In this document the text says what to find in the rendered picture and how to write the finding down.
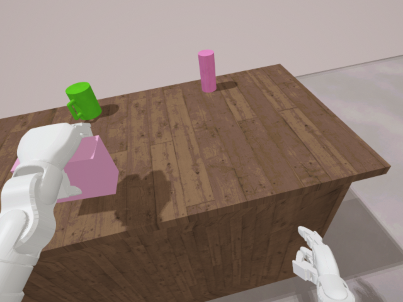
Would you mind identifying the left robot hand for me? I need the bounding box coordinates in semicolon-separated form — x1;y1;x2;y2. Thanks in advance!
17;123;93;199

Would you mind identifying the left robot forearm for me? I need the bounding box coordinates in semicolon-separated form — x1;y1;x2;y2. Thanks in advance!
0;160;63;302

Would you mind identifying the right robot forearm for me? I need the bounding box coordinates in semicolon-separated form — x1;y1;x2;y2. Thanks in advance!
316;274;355;302

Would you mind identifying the table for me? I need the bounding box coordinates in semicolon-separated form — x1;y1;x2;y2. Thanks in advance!
0;64;391;302

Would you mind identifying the right robot hand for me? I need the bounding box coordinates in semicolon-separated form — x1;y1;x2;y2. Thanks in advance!
292;226;340;284

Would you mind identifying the sponge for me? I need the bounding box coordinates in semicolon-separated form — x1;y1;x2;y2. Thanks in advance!
11;135;119;203

